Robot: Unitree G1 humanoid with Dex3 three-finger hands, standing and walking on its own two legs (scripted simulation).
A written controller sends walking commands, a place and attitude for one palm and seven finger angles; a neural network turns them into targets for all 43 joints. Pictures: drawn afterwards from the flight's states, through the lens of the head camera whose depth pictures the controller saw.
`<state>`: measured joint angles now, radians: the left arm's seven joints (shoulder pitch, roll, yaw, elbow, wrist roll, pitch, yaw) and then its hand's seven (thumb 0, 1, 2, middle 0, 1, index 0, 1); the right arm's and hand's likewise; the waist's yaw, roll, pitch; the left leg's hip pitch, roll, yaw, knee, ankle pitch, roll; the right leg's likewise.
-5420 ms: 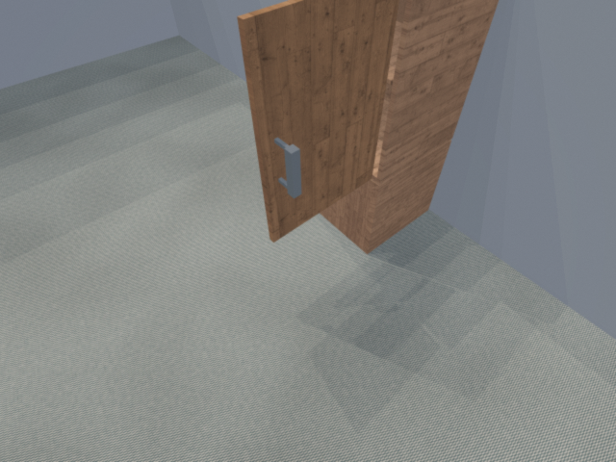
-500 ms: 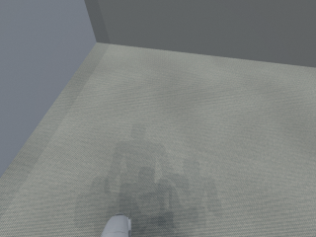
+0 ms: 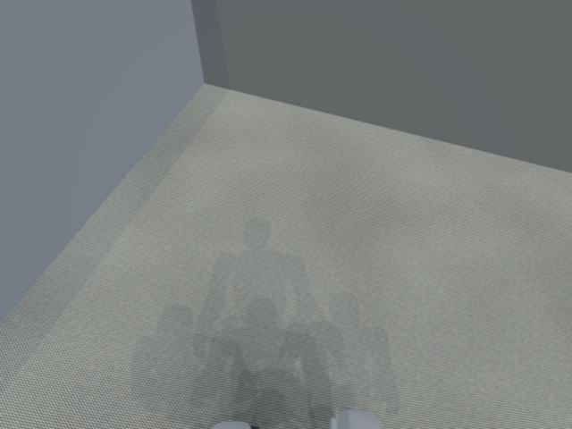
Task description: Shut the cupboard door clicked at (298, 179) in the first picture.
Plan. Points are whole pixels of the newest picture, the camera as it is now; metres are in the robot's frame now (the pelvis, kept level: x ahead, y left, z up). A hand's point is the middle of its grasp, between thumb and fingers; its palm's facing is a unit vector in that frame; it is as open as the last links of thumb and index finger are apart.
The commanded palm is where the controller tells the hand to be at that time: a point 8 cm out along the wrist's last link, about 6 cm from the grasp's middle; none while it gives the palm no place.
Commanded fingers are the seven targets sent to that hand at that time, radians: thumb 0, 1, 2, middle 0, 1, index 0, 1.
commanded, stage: walk to a spot facing it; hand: left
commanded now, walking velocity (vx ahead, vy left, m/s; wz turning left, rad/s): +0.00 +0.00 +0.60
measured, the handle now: out of the picture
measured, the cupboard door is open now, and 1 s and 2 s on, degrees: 92 92 92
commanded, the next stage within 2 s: none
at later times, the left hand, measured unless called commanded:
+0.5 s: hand out of the picture +0.09 +0.14 -0.16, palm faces +0.30 -0.93 -0.23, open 7.3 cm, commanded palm none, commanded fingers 0.00 0.90 0.90 -0.20 -0.30 -0.20 -0.30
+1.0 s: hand out of the picture +0.05 +0.18 -0.16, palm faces +0.56 -0.79 -0.26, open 7.3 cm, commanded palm none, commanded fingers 0.00 0.90 0.90 -0.20 -0.30 -0.20 -0.30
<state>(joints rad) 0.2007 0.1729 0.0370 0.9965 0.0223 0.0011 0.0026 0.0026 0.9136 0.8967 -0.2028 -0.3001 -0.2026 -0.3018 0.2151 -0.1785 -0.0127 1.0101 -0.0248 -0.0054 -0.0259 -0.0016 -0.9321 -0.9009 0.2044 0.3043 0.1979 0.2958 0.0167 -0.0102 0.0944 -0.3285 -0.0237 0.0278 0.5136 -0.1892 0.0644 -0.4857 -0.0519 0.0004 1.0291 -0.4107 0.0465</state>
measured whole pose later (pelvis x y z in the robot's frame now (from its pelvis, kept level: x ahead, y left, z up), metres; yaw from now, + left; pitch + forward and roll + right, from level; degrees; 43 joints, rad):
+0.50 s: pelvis +0.07 -0.06 +0.00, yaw +19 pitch +1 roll +2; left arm 0.18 0.19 0.02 0.91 0.02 -0.01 0.02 0.00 0.91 0.90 -0.21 -0.30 -0.21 -0.30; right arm 0.15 -0.26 -0.07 0.94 -0.02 0.08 0.02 0.00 -0.91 -0.90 0.20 0.30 0.19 0.29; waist -0.03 -0.03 0.09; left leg -0.48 0.04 0.09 0.91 -0.40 -0.08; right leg -0.15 -0.10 -0.20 0.49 -0.34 -0.01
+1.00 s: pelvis +0.09 -0.06 +0.00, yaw +36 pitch +2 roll -2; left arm 0.12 0.27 0.06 0.87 0.02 0.05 0.00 0.00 0.91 0.90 -0.20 -0.30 -0.20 -0.30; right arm 0.18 -0.22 -0.04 0.90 -0.03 0.05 0.01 0.00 -0.91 -0.90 0.21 0.30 0.20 0.30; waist -0.02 0.00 0.09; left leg -0.35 -0.03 -0.09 0.51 -0.20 0.02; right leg -0.45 -0.05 0.02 0.89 -0.41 0.08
